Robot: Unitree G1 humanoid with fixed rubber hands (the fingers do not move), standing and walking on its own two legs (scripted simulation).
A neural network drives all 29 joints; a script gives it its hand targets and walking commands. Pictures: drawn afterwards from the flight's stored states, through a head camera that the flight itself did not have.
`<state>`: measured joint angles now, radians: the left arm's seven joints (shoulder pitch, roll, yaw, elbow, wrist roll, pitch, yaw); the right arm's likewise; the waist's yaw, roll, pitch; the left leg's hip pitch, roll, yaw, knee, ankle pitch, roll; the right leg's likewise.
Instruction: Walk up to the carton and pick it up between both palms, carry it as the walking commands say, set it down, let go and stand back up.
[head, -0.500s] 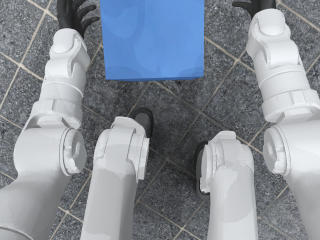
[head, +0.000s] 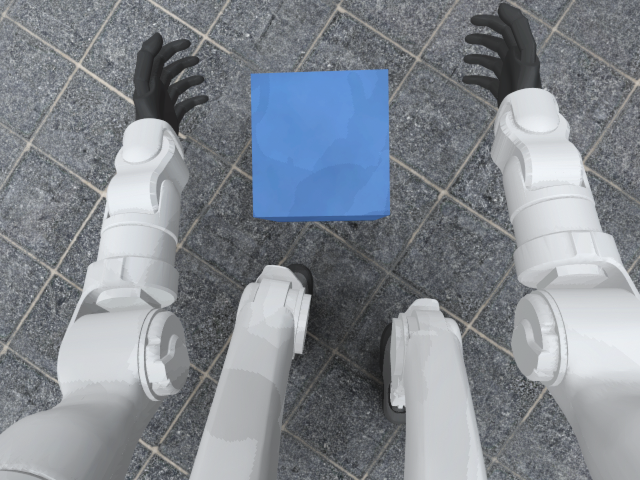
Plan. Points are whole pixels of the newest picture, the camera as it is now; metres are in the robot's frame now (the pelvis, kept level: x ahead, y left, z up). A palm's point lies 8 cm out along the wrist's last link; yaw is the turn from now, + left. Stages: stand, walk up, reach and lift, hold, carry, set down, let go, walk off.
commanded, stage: set down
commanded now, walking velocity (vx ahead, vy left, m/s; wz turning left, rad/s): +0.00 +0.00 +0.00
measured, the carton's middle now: (323, 160) +0.49 +0.10 -0.38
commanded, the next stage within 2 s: let go in 0.56 s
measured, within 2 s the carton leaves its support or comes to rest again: neither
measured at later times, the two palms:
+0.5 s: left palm (61, 70) +0.45 +0.27 +0.04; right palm (630, 14) +0.53 -0.11 +0.04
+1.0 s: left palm out of the picture +0.37 +0.27 +0.10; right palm out of the picture +0.44 -0.15 +0.10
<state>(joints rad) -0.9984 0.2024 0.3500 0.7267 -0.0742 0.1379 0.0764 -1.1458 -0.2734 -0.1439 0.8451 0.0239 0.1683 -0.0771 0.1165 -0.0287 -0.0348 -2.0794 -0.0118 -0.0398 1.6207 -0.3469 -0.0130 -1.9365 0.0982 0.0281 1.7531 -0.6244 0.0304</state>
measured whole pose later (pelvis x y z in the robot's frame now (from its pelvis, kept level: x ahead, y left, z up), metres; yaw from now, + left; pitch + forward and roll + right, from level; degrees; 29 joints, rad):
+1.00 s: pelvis +0.07 +0.01 +0.21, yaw +2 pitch +32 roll -2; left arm -0.34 0.18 0.20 0.53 0.07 0.07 -0.08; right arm -0.44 -0.09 -0.19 0.58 -0.10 0.08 -0.07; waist 0.06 -0.01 -0.04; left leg -1.13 -0.01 -0.04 0.75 -0.18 0.01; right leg -1.00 0.06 0.06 0.81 -0.37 0.02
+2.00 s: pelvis +0.13 -0.01 +0.26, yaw +3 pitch -2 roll +0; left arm 0.22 0.27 0.07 0.58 0.01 0.06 0.00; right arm 0.20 -0.24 -0.06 0.67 -0.02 0.02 -0.02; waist 0.00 -0.04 0.02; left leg -0.24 -0.01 -0.04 0.54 -0.26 -0.01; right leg -0.07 0.04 0.07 0.50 -0.39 -0.02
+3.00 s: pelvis +0.10 +0.02 +0.27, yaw +3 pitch -3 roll +0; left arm 0.26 0.34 0.04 0.88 0.01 -0.01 0.04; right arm 0.17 -0.30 -0.04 0.95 -0.01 -0.01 -0.03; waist -0.01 -0.03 0.04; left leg -0.23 -0.04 -0.03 0.46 -0.18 0.02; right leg -0.05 0.01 0.08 0.42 -0.32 0.02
